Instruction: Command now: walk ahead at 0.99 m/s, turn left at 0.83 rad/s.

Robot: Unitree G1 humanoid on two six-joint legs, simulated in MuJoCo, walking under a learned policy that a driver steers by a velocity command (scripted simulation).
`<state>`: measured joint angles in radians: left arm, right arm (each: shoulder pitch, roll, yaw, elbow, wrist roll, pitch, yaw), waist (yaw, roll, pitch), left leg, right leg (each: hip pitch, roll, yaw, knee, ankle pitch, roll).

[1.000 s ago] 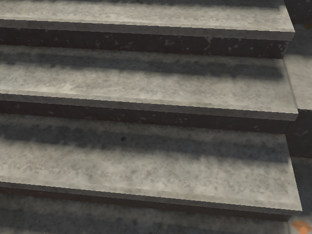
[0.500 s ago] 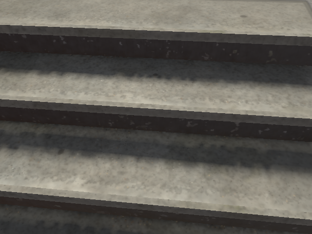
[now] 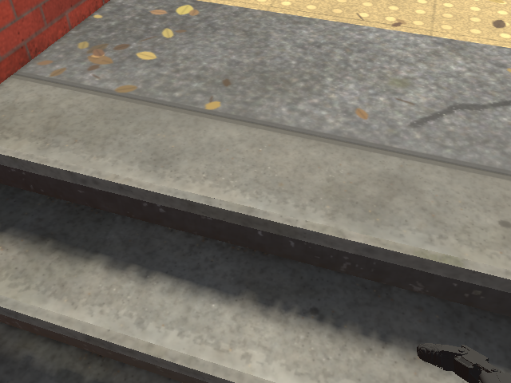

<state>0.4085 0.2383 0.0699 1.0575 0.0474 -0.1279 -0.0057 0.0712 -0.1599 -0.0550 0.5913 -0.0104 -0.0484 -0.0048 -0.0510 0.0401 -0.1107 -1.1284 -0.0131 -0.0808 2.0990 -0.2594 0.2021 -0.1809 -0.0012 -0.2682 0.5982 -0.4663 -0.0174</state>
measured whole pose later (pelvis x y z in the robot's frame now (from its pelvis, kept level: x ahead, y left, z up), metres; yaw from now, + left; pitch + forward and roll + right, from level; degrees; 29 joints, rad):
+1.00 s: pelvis +0.54 +0.04 +0.31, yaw +7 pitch +4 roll +3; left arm 0.33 0.22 0.08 0.71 0.03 0.04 0.09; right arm 0.07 -0.15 0.03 0.59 -0.04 0.02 -0.04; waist 0.09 0.02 0.05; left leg -0.82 -0.04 -0.08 1.25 -0.25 -0.06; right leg -0.43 0.23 0.20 0.59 -0.18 -0.13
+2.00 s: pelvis +0.56 +0.04 +0.32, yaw -18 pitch +1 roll -1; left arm 0.23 0.10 0.00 0.73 0.01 -0.02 0.04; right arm 0.34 -0.15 -0.03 0.81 -0.02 0.02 -0.03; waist -0.01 0.02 -0.03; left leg -0.19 0.04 0.01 0.50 -0.34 -0.02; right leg -0.27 0.04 -0.01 0.51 -0.25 -0.03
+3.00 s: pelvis +0.66 -0.09 +0.31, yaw -19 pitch +7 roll -2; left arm -0.15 0.13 -0.02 0.45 0.00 -0.02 -0.02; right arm 0.54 -0.20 -0.06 1.03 0.00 -0.12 -0.02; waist -0.08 0.10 -0.06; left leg 0.11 0.20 0.03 0.07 -0.28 0.03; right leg -1.20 -0.15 -0.03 1.52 -0.58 -0.15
